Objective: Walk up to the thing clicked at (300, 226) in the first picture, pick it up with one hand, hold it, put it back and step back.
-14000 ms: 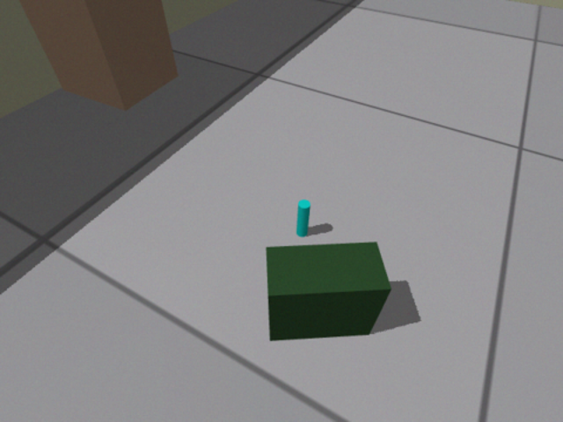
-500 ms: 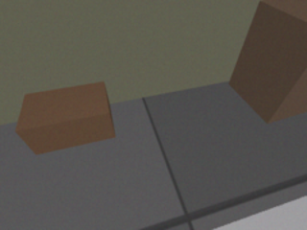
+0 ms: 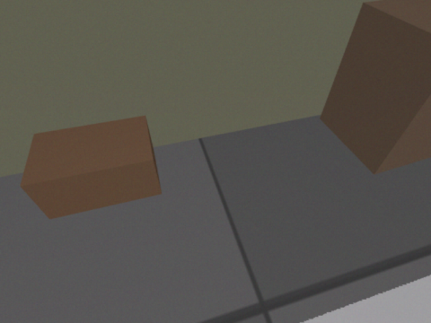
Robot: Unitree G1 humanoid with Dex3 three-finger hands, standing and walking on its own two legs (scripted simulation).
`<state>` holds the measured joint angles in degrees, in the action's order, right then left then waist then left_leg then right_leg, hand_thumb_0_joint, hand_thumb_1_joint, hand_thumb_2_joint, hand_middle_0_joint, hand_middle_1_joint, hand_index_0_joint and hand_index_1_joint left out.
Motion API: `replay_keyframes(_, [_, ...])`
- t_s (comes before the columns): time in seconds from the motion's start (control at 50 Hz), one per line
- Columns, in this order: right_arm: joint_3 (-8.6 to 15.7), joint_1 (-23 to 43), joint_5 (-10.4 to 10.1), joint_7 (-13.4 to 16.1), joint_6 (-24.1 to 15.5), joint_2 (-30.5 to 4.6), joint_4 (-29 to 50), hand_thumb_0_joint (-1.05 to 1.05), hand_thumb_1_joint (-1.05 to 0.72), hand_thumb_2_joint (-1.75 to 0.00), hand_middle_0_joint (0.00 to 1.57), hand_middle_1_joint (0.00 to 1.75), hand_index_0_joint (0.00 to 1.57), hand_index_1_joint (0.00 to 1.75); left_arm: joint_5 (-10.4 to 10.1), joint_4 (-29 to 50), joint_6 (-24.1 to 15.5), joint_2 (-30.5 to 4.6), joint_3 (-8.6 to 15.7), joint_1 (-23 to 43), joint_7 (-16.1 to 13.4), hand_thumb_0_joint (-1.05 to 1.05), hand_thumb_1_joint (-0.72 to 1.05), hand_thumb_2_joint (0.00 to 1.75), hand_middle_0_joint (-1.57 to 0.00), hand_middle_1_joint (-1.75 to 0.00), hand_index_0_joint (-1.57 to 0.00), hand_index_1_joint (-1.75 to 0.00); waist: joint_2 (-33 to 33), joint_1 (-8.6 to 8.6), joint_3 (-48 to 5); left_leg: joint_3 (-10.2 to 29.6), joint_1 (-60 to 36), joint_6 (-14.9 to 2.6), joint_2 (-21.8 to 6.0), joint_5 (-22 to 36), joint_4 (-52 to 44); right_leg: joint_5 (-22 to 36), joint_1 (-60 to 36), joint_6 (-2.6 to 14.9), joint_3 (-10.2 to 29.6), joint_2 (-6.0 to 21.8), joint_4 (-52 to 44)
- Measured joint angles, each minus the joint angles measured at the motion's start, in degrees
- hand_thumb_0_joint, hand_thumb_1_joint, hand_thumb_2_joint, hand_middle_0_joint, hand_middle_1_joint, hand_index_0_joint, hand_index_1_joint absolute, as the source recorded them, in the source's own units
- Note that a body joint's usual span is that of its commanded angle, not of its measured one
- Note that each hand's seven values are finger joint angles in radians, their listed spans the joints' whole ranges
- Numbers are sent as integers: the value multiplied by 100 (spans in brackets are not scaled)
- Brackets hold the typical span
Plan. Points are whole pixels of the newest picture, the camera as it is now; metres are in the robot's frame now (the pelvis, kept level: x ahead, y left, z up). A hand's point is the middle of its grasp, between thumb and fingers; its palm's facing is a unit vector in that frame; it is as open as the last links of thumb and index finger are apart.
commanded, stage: stand
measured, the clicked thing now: out of the picture -0.39 -1.09 -0.69
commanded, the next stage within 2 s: walk up in 0.26 s
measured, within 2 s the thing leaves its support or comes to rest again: neither
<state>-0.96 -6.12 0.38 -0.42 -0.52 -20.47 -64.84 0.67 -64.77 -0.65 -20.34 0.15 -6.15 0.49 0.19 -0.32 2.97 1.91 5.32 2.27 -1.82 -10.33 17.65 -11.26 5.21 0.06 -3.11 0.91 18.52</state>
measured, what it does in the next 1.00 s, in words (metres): walks ahead: left foot, then right foot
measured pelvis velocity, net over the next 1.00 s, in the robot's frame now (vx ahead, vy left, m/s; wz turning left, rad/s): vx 0.22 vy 0.03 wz -0.12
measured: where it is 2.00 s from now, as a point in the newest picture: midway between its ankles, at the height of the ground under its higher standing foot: (203, 257)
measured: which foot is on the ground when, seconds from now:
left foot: down 0.00-0.32, up 0.34-0.50, down 0.52-0.98, up 1.00-1.00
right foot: down 0.00-0.54, up 0.56-0.94, down 0.96-1.00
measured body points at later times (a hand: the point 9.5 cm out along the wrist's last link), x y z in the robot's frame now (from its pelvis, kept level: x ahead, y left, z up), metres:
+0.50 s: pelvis +0.04 +0.03 -0.01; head +0.04 +0.05 +0.44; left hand +0.05 +0.36 -0.14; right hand +0.11 -0.30 -0.12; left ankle +0.08 +0.17 -0.74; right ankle -0.01 -0.11 -0.75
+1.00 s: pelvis +0.22 +0.03 -0.04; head +0.22 +0.00 +0.41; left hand +0.32 +0.35 -0.13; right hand +0.24 -0.29 -0.17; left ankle +0.11 +0.17 -0.73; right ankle +0.29 -0.09 -0.75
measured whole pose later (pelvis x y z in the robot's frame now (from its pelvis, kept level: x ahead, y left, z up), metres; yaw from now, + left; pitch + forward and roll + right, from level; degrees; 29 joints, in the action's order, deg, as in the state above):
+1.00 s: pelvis +0.22 +0.03 -0.04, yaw -7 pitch -4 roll +1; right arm 4.8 -15.9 0.0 -3.5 -0.5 -24.1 -51.5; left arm 1.2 -52.1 -0.8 -22.6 3.3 -14.6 4.6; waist 3.5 -0.6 4.5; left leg -7.0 5.1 0.3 -4.9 -29.2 46.9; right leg -12.5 22.6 1.8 -3.0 1.8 39.9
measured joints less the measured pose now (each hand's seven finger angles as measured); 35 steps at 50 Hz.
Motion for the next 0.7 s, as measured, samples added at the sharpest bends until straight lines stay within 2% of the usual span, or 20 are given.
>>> replay_keyframes(0.26, [12,-21,1,-6,20,8,13,1,-90,-90,21,30,21,30,8,14,-10,-2,-3,-47,-13,0,91,90,-20,-30,-20,-30,-7,6,-1,-10,-4,-6,-10,-8,7,24,-23,-4,10,-11,-44])
replay_keyframes(0.28, [62,-58,24,-43,19,6,64,1,-90,-90,21,30,21,30,32,66,-9,1,57,-78,28,1,91,90,-20,-30,-20,-30,-6,9,-6,-9,47,-75,-7,-150,137,-70,4,20,3,-10,37])
replay_keyframes(0.32, [179,-227,85,-135,4,-32,197,1,-90,-90,21,30,21,30,101,218,-63,0,199,-222,120,1,90,90,-20,-30,-20,-30,16,-3,-68,6,231,-264,-9,-873,695,-476,61,99,-19,-21,319])
replay_keyframes(0.36, [279,-403,137,-193,42,-93,295,1,-90,-90,21,30,21,30,161,395,-129,-27,318,-384,180,0,90,90,-20,-30,-20,-30,1,-35,-147,-101,622,-342,8,-1331,1606,-457,50,175,-73,18,367])
replay_keyframes(0.42, [399,-538,162,-273,44,-246,392,1,-90,-90,21,30,21,30,192,595,-216,-76,419,-605,202,0,90,90,-20,-30,-20,-30,41,-147,-85,-156,1192,-347,-33,-1447,2488,-375,-99,174,-126,59,256])
replay_keyframes(0.48, [503,-617,161,-352,-39,-333,548,1,-90,-90,21,30,21,30,223,673,-169,-236,470,-840,245,0,90,90,-20,-30,-20,-30,26,-183,5,-202,1377,-328,-173,-1330,2122,-504,-250,63,-151,111,266])
replay_keyframes(0.52, [588,-686,183,-372,-142,-365,684,1,-90,-90,21,30,21,30,210,701,-89,-372,493,-969,272,0,90,90,-20,-30,-20,-30,-34,-149,55,-282,1276,-270,-206,-795,1555,-818,-196,10,-154,200,674])
replay_keyframes(0.54, [637,-711,202,-360,-207,-372,748,1,-90,-90,21,30,21,30,209,725,-40,-439,502,-1027,273,1,90,90,-20,-30,-20,-30,-127,-142,98,-365,1226,-249,-135,-336,1514,-1113,-62,100,-91,314,1129])
replay_keyframes(0.56, [675,-735,236,-331,-270,-377,820,1,-90,-90,21,30,21,30,201,732,12,-477,508,-1073,255,1,90,90,-20,-30,-20,-30,-208,-130,124,-459,1244,-252,-70,-244,1671,-1486,209,187,115,343,1858])
replay_keyframes(0.58, [690,-770,240,-301,-307,-364,883,1,-90,-90,21,30,21,30,185,709,66,-492,508,-1092,234,1,90,90,-20,-30,-20,-30,-251,-74,133,-505,1245,-276,-26,-377,1810,-1706,514,243,379,236,2617])
replay_keyframes(0.6, [679,-819,212,-282,-319,-331,925,1,-90,-90,21,30,21,30,160,688,107,-513,489,-1095,220,1,90,90,-20,-30,-20,-30,-296,-9,127,-526,1189,-310,16,-484,1824,-1721,798,281,590,101,3247])
replay_keyframes(0.64, [610,-938,165,-258,-308,-251,979,1,-90,-90,21,30,21,30,92,700,99,-557,447,-1085,215,1,91,90,-20,-30,-20,-30,-394,46,123,-587,950,-364,75,-549,1620,-1473,1292,287,770,-48,4011])
replay_keyframes(0.7, [520,-1131,133,-239,-325,-168,1045,1,-90,-90,21,30,21,30,54,782,4,-555,420,-1059,252,1,91,90,-20,-30,-20,-30,-446,77,138,-657,523,-380,119,-513,1193,-1061,1770,149,740,-6,3999])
